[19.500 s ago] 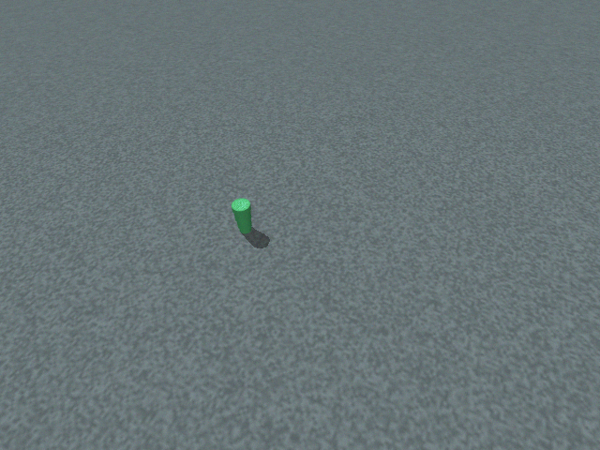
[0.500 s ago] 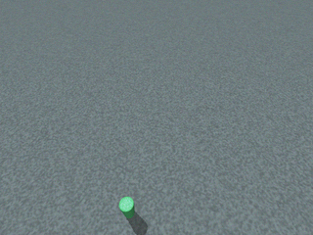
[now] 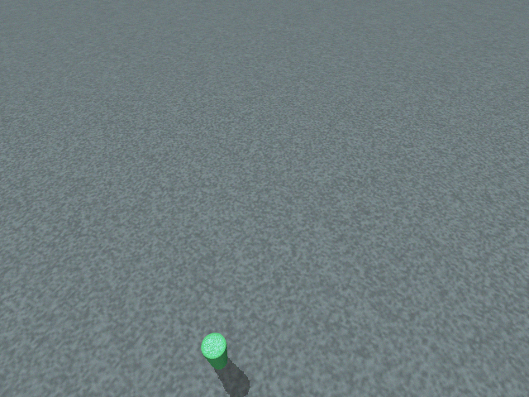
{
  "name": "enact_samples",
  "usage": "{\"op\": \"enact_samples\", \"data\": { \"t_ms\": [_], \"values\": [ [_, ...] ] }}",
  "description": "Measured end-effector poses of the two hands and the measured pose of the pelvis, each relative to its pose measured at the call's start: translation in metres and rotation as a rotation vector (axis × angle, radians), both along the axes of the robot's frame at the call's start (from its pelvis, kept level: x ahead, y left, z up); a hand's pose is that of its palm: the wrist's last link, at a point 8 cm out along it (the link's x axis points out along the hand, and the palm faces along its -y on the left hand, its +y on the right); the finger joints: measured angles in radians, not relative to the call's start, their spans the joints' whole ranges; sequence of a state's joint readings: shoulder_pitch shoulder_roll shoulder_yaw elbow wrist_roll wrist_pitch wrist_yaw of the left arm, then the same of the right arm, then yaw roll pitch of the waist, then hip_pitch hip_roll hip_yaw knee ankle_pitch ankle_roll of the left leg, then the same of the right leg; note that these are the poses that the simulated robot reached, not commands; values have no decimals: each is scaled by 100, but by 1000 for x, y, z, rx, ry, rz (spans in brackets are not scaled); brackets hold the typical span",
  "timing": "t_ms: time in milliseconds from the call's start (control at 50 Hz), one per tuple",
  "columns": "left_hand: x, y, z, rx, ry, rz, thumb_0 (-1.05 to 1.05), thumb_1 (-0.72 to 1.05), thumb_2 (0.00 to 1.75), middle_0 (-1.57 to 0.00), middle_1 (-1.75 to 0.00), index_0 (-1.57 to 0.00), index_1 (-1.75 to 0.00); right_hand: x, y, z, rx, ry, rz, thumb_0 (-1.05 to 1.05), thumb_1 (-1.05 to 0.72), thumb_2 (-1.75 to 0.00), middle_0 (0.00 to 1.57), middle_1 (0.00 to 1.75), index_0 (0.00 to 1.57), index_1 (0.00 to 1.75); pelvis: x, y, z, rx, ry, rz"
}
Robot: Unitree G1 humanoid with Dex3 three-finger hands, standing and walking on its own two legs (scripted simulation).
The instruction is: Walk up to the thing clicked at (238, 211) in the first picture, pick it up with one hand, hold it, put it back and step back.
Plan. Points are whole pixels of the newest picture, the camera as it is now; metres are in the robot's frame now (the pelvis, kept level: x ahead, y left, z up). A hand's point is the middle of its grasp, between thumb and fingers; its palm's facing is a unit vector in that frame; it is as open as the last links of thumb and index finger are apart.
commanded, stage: stand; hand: left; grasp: from the side
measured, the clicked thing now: (216, 353) +0.44 +0.21 -0.70
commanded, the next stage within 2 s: go down in 0.76 s
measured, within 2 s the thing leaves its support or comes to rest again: neither
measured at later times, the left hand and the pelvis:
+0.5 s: hand out of the picture +0.07 +0.25 -0.16, palm faces -0.02 -0.94 -0.34, open 7.4 cm; pelvis +0.01 +0.00 +0.00, yaw +0 degrees
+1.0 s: hand out of the picture +0.13 +0.25 -0.16, palm faces +0.05 -0.94 -0.32, open 8.7 cm; pelvis +0.00 +0.00 -0.01, yaw +0 degrees
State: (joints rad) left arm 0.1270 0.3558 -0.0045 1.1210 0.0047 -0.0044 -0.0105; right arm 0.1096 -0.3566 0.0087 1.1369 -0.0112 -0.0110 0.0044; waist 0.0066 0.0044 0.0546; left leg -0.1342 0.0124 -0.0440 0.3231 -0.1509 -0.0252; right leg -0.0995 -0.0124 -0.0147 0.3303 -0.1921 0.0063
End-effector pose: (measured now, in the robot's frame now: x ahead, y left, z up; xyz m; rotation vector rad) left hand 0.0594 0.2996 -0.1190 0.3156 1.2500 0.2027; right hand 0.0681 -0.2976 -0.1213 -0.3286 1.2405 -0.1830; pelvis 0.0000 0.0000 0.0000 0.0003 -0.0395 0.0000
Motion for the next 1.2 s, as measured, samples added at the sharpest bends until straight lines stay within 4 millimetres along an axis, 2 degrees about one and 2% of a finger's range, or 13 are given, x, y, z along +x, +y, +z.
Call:
{"op": "enact_samples", "data": {
  "t_ms": [880, 960, 1080, 1140, 1200],
  "values": [
    [19, -3, 1, 2, -13, -7, 0, 90, 90, -20, -29, -20, -30, 14, -2, 1, -2, -9, -3, 0, -91, -90, 21, 30, 20, 30, 12, -2, 0, 0, 5, -5],
    [43, -8, 0, -10, -114, 32, 1, 83, 83, -16, -23, -15, -24, 22, 7, 1, 7, -110, -10, 0, -92, -90, 20, 30, 20, 30, 5, -1, -5, -2, 49, 2],
    [91, -3, -8, -19, -178, 0, 1, 56, 56, -7, -13, -7, -14, 24, 29, -5, 43, -178, -29, 0, -94, -91, 20, 30, 20, 30, -3, -1, -16, -2, 129, -12],
    [101, 2, -7, -6, -195, -6, 1, 40, 43, -5, -10, -5, -12, 21, 37, -7, 58, -198, -47, 0, -93, -90, 21, 30, 20, 30, -1, 1, -20, -3, 147, -20],
    [102, 6, -8, 7, -171, -3, 0, 24, 32, -4, -8, -4, -10, 21, 43, -10, 69, -218, -54, 0, -91, -90, 21, 30, 20, 30, 1, 5, -24, -6, 162, -24]
  ]
}}
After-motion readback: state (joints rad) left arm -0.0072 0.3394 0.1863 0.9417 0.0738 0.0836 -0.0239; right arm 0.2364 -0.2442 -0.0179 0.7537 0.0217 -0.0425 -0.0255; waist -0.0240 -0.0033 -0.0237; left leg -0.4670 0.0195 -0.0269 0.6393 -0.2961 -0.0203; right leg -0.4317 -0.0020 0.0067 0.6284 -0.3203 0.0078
